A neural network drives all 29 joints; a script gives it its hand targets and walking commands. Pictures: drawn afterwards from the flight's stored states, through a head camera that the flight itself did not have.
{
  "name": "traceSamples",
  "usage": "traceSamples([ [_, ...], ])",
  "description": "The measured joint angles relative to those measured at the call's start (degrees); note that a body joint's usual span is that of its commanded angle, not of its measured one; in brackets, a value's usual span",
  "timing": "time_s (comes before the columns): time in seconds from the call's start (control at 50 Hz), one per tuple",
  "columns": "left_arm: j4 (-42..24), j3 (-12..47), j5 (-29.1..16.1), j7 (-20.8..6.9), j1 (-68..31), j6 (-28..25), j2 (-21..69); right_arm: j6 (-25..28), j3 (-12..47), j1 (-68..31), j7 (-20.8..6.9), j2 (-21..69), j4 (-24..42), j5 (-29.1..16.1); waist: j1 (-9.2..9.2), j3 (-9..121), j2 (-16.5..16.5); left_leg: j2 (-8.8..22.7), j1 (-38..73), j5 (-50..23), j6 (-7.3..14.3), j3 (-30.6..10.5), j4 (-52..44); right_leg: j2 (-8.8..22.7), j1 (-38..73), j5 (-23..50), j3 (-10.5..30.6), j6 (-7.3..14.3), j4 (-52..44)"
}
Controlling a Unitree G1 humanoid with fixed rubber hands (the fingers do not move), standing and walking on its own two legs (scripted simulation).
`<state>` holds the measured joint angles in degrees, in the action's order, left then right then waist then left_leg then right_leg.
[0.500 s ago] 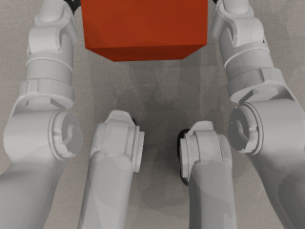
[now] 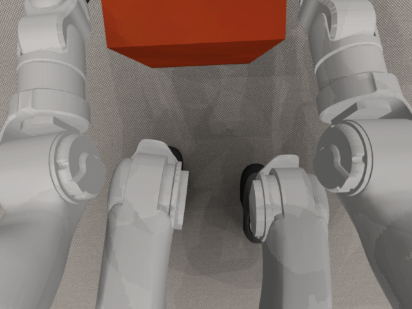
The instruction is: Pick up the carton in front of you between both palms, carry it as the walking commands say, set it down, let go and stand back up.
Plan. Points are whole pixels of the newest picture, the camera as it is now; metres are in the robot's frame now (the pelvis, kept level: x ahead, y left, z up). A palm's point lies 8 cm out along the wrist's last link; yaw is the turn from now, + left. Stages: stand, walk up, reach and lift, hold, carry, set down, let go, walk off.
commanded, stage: set down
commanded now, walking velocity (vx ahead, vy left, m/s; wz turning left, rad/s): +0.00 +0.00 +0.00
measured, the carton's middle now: out of the picture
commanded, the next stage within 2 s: let go in 1.60 s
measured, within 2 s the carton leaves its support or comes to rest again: neither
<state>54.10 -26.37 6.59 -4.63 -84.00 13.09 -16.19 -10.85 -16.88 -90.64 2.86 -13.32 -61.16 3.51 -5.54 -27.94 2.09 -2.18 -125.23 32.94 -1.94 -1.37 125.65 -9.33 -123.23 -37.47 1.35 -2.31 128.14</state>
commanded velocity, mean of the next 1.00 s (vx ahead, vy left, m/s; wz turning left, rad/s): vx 0.00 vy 0.00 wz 0.00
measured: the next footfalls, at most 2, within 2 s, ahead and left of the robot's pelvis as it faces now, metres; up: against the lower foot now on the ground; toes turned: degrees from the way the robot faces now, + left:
none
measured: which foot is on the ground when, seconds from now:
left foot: down 0.00-1.00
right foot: down 0.00-1.00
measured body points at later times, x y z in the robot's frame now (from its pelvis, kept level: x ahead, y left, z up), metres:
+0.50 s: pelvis +0.01 +0.01 -0.01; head +0.40 +0.03 +0.20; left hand +0.55 +0.27 -0.20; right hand +0.60 -0.12 -0.21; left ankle +0.12 +0.12 -0.34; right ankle +0.10 -0.11 -0.34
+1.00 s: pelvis +0.01 +0.01 +0.07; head +0.36 +0.04 +0.35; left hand +0.56 +0.28 -0.04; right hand +0.62 -0.10 -0.04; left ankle +0.12 +0.12 -0.34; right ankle +0.10 -0.11 -0.34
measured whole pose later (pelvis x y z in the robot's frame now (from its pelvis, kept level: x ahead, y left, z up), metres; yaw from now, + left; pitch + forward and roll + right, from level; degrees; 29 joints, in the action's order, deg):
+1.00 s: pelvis +0.01 +0.01 +0.07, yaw +0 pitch +43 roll -2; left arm 58.8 -16.5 -4.9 3.0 -82.3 10.5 -21.3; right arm -11.9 -11.9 -86.3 5.9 -19.5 -60.9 -3.1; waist -5.0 -8.9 1.9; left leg -1.7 -123.4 29.2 0.1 -0.9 109.7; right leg -4.2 -120.3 -34.2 0.1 -1.0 111.5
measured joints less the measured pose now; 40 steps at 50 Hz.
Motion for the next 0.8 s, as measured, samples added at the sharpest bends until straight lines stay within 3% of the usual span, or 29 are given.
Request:
traceSamples([
  [0.22, 1.72, -1.51, 0.62, -1.18, -0.81, -2.38, -0.49, 1.94, 0.5, 0.06, -1.26, -0.56, 0.28, 0.41, 0.4, -1.94, -0.06, 0.44, 0.41, 1.26, 0.24, 0.67, 1.41, 0.7, 0.39, -1.47, 0.08, 0.27, 1.71],
  [0.3, 6.12, -0.08, -0.19, 0.59, -1.64, -5.02, -1.45, 3.01, 3.18, 0.2, -0.47, -1.66, -1.62, 0.04, 0.52, -1.97, -0.44, 0.56, 0.16, 1.83, 0.43, 0.93, 1.92, 1.02, 0.34, -2.21, 0.15, 0.06, 2.19],
  [0.38, 11.02, 4.0, -5.21, 4.65, -2.23, -7.88, -3.77, 4.02, 8.0, 1.2, 2.22, -4.91, -3.12, -5.39, 0.48, -1.95, -0.91, 1.01, -0.44, 2.2, 1.01, 1.17, 2.3, 1.65, -0.05, -2.58, -0.1, -0.03, 2.3],
  [0.46, 12.64, 8.3, -11.14, 6.53, -2.91, -9.54, -6.91, 4.69, 13.09, 1.12, 3.06, -8.56, -2.84, -11.59, 0.47, -1.88, -1.17, 1.92, -1.43, 2.05, 1.92, 1.84, 2.86, 2.89, -1.04, -2.31, -0.63, 0.52, 2.75],
  [0.62, 10.06, 13.73, -18.11, 7.41, -3.37, -8.36, -9.5, 3.4, 15.73, 0.26, 3.83, -9.79, 0.1, -15.42, 0.68, -0.13, -1.04, 2.33, -2.53, 0.4, 2.71, 2.38, 2.64, 3.9, -2.02, -0.91, -0.84, 0.81, 2.64],
  [0.72, 5.3, 14.69, -18.33, 8.7, -2.79, -5.39, -8.45, 0.71, 14.2, 0.96, 5.13, -9.01, 3.46, -14.68, 0.6, 2.59, -0.67, 1.54, -1.14, -0.94, 2.4, 1.84, -0.54, 4.5, -0.33, 0.1, -1.14, 1.1, -0.56],
  [0.8, 4.97, 14.1, -16.62, 9.11, -2.1, -3.26, -7.38, -1.12, 11.48, 1.13, 5.09, -8.03, 2.18, -12.57, 0.52, 7.3, -0.34, 0.99, 0.18, -1.9, 2.15, 1.32, -5.14, 4.89, 1.15, 1.04, -1.29, 1.3, -5.31],
])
